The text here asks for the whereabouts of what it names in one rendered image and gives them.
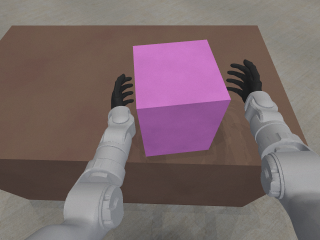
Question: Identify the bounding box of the left robot upper arm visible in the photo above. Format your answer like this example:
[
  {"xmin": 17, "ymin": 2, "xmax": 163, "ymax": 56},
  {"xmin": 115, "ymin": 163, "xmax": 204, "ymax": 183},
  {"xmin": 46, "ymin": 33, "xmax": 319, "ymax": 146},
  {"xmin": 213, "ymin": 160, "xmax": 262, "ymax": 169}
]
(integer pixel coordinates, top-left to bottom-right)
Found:
[{"xmin": 24, "ymin": 182, "xmax": 124, "ymax": 240}]

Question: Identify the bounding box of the robot right forearm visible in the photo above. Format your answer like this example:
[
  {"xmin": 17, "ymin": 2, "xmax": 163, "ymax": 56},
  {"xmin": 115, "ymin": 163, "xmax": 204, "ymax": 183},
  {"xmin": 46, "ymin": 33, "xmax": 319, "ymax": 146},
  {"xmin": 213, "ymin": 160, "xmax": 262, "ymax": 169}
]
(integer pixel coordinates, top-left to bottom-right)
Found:
[{"xmin": 244, "ymin": 91, "xmax": 320, "ymax": 161}]

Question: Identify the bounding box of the carton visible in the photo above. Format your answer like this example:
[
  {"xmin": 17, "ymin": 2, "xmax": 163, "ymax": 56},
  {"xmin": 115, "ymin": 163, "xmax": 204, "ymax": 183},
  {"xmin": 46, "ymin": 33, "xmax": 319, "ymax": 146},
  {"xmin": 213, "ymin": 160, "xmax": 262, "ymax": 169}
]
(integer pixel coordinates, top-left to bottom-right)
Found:
[{"xmin": 133, "ymin": 39, "xmax": 231, "ymax": 157}]

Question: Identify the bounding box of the pedestal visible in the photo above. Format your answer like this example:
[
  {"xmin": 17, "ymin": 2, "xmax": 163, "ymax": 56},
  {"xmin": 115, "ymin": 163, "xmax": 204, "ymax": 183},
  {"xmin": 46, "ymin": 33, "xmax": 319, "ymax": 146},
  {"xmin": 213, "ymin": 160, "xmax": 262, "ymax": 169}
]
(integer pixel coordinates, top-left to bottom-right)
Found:
[{"xmin": 0, "ymin": 25, "xmax": 308, "ymax": 207}]

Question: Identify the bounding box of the right robot hand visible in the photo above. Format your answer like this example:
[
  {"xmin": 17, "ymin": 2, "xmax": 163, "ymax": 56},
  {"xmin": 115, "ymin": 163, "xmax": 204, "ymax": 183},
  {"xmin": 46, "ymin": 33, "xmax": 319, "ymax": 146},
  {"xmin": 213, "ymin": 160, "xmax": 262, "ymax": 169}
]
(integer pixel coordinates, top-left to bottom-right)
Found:
[{"xmin": 226, "ymin": 59, "xmax": 262, "ymax": 103}]

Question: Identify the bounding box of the right robot upper arm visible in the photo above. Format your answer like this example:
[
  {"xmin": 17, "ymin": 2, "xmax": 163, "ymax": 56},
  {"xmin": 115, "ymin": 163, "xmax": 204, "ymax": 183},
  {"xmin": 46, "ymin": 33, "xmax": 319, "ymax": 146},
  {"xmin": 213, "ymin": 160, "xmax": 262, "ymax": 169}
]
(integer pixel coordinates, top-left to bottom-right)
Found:
[{"xmin": 260, "ymin": 150, "xmax": 320, "ymax": 240}]

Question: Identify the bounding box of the left robot hand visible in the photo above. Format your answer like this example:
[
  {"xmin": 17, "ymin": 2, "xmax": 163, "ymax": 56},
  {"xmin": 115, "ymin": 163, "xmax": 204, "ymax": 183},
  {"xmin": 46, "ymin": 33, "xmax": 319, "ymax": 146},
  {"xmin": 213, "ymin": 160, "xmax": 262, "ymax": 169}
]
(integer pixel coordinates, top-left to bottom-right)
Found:
[{"xmin": 111, "ymin": 74, "xmax": 134, "ymax": 109}]

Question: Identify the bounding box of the robot left forearm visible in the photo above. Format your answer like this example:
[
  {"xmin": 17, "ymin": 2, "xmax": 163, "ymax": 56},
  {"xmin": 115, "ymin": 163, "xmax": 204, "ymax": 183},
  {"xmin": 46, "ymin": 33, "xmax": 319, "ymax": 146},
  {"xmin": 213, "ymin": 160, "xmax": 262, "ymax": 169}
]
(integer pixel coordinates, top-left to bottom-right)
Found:
[{"xmin": 63, "ymin": 106, "xmax": 136, "ymax": 219}]

